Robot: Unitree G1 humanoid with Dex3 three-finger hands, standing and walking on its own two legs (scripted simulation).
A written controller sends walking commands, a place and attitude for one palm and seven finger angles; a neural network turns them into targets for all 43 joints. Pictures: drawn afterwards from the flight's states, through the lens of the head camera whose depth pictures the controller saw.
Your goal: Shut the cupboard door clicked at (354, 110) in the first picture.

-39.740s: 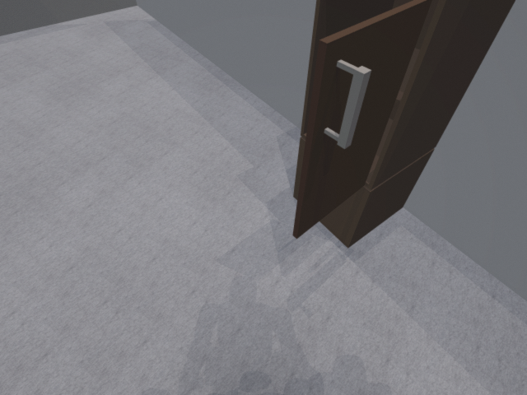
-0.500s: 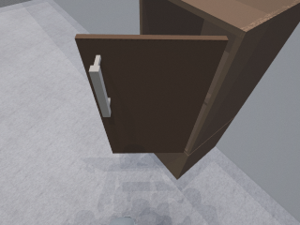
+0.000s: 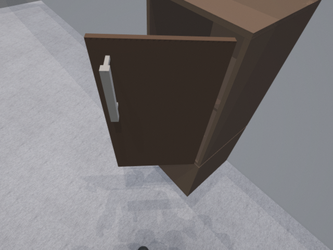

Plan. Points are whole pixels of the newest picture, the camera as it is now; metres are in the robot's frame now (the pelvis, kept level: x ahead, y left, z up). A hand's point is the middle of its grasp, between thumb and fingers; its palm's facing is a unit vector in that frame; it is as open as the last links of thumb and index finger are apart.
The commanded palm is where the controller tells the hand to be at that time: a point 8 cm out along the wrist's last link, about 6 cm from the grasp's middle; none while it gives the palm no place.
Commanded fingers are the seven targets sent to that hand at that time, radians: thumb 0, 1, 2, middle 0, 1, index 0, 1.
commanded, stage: come to a stop and stand still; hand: left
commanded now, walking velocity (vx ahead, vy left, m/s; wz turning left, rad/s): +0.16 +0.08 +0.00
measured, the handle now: (111, 91) +0.46 +0.17 +0.12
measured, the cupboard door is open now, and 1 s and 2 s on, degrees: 52 52 52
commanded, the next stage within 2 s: look again from close up in 0.28 s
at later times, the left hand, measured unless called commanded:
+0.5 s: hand out of the picture -0.03 +0.19 -0.19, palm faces +0.03 -0.99 -0.16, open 7.4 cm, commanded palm none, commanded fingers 0.00 0.90 0.90 -0.20 -0.30 -0.20 -0.30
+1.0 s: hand out of the picture +0.02 +0.22 -0.18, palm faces -0.03 -0.96 -0.26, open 7.4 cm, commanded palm +0.08 +0.27 -0.07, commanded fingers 0.00 0.90 0.90 -0.20 -0.30 -0.20 -0.30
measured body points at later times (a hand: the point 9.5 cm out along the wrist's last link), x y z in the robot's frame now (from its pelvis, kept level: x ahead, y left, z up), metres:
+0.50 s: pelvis -0.01 +0.03 -0.01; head +0.02 +0.04 +0.43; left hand -0.03 +0.24 -0.18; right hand +0.00 -0.21 -0.16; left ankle -0.02 +0.13 -0.74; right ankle -0.07 -0.14 -0.74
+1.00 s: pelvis -0.01 +0.02 -0.01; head +0.02 +0.01 +0.44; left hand +0.02 +0.27 -0.16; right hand +0.04 -0.21 -0.17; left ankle -0.02 +0.13 -0.74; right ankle -0.07 -0.15 -0.74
